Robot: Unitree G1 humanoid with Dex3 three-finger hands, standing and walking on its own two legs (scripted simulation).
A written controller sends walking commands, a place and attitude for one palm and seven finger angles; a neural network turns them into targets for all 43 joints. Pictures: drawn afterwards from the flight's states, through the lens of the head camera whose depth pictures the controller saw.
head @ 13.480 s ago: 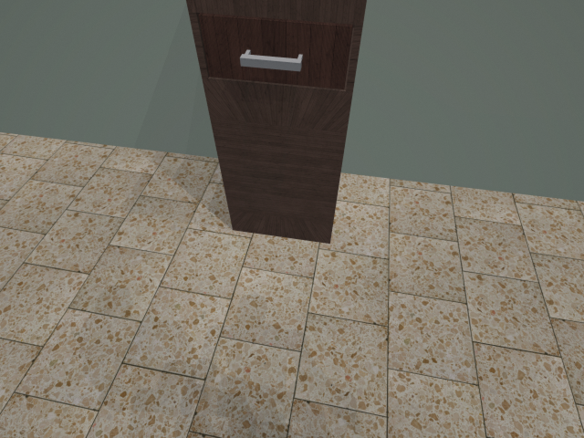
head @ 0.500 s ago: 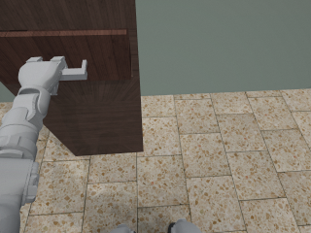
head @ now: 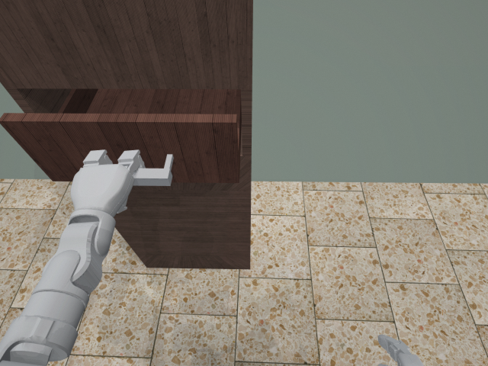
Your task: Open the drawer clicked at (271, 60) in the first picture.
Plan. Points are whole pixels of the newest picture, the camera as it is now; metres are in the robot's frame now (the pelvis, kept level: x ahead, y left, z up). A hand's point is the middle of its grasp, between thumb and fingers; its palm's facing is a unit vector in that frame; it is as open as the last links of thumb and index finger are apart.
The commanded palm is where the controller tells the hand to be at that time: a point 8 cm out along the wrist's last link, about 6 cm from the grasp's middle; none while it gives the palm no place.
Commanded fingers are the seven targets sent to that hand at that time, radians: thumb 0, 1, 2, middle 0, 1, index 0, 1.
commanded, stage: pull the drawer open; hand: left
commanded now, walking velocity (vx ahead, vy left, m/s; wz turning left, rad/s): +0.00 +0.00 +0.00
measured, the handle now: (128, 167) +0.43 +0.23 +0.06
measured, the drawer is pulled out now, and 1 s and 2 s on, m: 0.08 0.19 0.30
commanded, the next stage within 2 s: open the thumb to release the handle in 1.90 s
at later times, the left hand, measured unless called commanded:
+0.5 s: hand (117, 202) +0.37 +0.24 +0.04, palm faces -0.04 -0.04 -1.00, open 5.7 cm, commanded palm +0.32 +0.24 +0.09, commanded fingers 0.00 0.90 0.90 -0.40 -1.35 -0.40 -1.35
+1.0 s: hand (101, 262) +0.27 +0.23 +0.04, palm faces +0.01 -0.07 -1.00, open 5.8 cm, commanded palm +0.22 +0.23 +0.09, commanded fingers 0.00 0.90 0.90 -0.40 -1.35 -0.40 -1.35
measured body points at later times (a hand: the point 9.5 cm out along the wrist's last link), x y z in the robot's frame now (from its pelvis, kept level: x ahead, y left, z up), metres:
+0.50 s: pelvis -0.02 -0.03 +0.00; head +0.04 -0.05 +0.44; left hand +0.37 +0.24 +0.09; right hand +0.05 -0.30 -0.14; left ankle -0.04 +0.09 -0.72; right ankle -0.02 -0.14 -0.72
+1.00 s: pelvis -0.01 -0.01 +0.00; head +0.03 -0.04 +0.45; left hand +0.26 +0.23 +0.09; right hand +0.19 -0.25 -0.09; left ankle -0.04 +0.09 -0.72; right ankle -0.02 -0.14 -0.72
